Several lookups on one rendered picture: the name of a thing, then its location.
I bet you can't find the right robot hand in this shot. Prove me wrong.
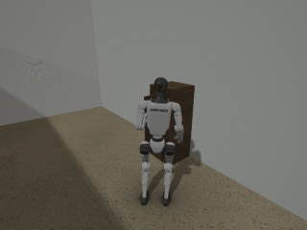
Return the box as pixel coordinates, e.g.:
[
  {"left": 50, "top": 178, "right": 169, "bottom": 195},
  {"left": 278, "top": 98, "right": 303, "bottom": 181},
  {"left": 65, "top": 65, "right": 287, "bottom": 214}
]
[{"left": 174, "top": 136, "right": 183, "bottom": 143}]

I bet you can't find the robot left thigh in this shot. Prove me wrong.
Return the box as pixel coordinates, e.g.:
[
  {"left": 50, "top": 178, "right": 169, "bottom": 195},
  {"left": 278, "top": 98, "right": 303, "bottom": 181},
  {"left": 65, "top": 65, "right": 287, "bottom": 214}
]
[{"left": 139, "top": 141, "right": 151, "bottom": 172}]

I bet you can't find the humanoid robot head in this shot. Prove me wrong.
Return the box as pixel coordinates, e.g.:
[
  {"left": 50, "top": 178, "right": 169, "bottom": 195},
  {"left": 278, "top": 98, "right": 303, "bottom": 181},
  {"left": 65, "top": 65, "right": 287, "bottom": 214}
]
[{"left": 151, "top": 77, "right": 169, "bottom": 104}]

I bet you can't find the robot left upper arm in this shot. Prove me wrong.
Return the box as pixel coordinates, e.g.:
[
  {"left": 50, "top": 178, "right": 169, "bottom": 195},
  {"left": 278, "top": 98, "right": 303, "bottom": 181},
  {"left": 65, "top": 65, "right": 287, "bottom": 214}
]
[{"left": 136, "top": 100, "right": 149, "bottom": 130}]

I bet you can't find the right robot forearm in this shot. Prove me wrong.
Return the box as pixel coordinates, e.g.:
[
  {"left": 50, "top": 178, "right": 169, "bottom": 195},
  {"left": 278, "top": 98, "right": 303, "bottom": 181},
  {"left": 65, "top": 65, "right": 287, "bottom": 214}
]
[{"left": 177, "top": 126, "right": 184, "bottom": 139}]

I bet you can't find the cupboard door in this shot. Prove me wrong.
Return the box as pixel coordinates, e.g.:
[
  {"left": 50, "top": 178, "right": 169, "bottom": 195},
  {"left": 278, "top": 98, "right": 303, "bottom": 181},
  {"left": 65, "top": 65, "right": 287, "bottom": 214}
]
[{"left": 144, "top": 91, "right": 169, "bottom": 143}]

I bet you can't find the robot right upper arm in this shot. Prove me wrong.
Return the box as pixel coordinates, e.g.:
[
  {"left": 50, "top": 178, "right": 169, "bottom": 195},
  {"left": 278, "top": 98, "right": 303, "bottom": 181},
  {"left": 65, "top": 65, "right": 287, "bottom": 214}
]
[{"left": 171, "top": 102, "right": 183, "bottom": 132}]

